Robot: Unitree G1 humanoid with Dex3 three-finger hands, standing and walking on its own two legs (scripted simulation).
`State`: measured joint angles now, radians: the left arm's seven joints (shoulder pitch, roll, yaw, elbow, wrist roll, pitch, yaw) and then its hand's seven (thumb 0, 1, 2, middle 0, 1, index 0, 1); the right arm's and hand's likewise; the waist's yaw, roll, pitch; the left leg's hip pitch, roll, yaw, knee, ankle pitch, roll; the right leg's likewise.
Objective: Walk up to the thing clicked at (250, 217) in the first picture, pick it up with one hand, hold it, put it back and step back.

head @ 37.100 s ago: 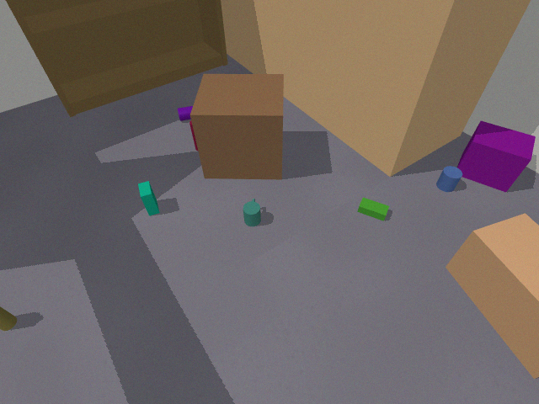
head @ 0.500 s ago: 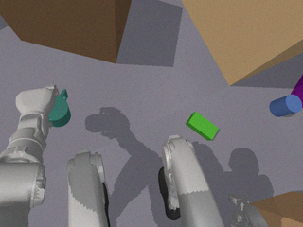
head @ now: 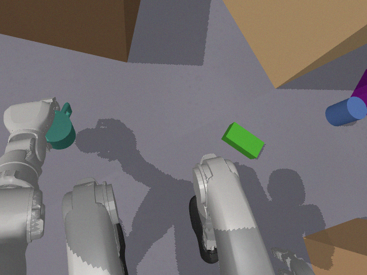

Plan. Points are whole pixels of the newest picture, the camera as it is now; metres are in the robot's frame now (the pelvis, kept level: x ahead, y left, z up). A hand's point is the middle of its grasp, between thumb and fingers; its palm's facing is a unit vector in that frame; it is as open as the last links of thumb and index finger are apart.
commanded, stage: lower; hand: left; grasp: from above
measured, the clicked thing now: (59, 125) +0.48 +0.23 -0.24
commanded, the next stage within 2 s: rest in 0.38 s
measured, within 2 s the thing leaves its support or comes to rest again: rests again in 0.50 s
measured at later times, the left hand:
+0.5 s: hand (53, 138) +0.45 +0.25 -0.25, palm faces -0.49 -0.07 -0.87, open 10.2 cm
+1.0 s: hand (48, 136) +0.46 +0.27 -0.26, palm faces -0.50 -0.06 -0.86, open 10.1 cm
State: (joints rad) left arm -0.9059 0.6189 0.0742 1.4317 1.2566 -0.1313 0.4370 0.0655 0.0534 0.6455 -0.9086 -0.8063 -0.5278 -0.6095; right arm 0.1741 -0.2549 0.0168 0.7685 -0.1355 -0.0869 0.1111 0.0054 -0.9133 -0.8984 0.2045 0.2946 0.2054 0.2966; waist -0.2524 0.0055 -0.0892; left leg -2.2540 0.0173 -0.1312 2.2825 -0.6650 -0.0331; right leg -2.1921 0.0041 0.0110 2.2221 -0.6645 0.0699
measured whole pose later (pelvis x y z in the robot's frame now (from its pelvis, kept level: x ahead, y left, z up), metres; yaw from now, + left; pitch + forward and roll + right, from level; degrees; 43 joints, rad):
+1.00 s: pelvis +0.01 +0.00 -0.06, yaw -4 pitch +32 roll -9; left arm -1.02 0.79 0.09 1.69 1.29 -0.22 0.54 0.03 0.03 0.57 -0.80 -0.77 -0.60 -0.63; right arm 0.14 -0.29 0.12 0.77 -0.21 -0.16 0.20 0.00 -0.90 -0.89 0.20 0.29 0.20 0.30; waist -0.30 -0.04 0.03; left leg -2.36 0.01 -0.21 2.50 -0.70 -0.05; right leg -2.28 0.03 -0.03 2.39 -0.68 0.08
